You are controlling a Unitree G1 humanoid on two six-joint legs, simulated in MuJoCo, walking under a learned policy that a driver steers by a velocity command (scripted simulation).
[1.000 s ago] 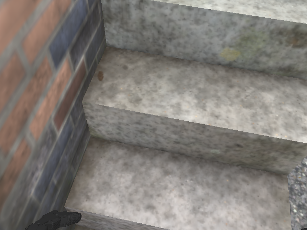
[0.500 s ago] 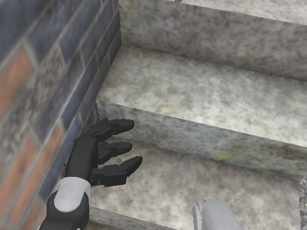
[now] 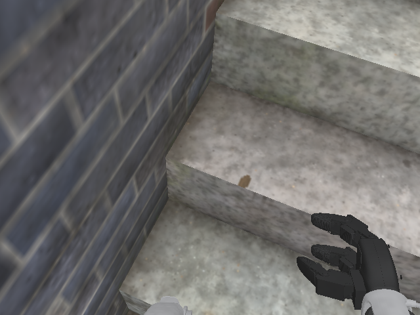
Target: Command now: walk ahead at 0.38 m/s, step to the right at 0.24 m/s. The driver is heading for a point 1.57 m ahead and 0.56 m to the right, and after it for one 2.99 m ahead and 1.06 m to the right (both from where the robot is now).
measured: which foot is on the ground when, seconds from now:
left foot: down 0.00-0.44, up 0.46-0.92, down 0.94-1.00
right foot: up 0.00-0.38, down 0.40-1.00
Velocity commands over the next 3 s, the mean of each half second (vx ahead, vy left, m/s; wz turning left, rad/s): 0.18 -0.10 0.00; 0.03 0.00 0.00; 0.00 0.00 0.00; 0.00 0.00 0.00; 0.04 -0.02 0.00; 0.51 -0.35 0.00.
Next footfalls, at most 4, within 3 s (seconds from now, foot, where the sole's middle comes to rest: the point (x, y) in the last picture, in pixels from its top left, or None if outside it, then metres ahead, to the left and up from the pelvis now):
0.40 right None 0.26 -0.27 -0.45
0.94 left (229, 300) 0.34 -0.02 -0.45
2.74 right None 0.30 -0.34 -0.45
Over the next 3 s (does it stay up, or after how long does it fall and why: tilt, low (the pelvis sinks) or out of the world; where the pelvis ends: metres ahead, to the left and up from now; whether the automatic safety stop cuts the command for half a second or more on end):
stays up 0.39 -0.28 0.33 its command is cut before an obstacle after 2.5 s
